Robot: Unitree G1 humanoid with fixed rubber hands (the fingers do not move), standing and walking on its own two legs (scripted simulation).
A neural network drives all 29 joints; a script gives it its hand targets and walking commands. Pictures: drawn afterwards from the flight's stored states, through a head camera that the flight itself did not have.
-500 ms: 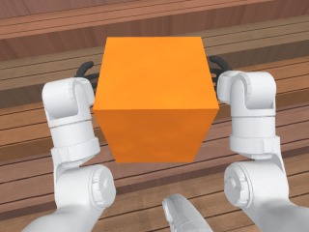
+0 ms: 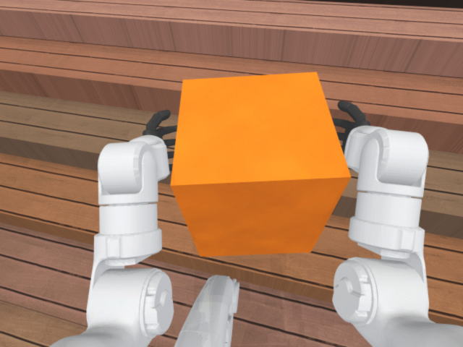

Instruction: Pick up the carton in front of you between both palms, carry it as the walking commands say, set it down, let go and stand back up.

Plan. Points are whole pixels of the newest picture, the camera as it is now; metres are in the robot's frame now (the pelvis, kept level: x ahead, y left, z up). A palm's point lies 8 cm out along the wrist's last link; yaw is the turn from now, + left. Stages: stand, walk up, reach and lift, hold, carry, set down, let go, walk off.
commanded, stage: carry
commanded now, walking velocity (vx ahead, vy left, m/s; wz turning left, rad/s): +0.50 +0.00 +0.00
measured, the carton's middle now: (252, 173) +0.39 +0.05 +0.08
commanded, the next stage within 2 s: none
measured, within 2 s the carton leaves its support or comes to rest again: neither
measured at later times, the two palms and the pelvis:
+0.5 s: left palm out of the picture +0.72 +0.13 +0.35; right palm out of the picture +0.67 -0.17 +0.35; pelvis +0.32 +0.04 +0.14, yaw -2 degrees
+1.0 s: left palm out of the picture +0.98 +0.17 +0.48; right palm out of the picture +1.01 -0.13 +0.47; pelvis +0.61 -0.01 +0.28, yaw -1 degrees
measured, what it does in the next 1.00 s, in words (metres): climbs: left foot 0.14 m higher, then right foot 0.14 m higher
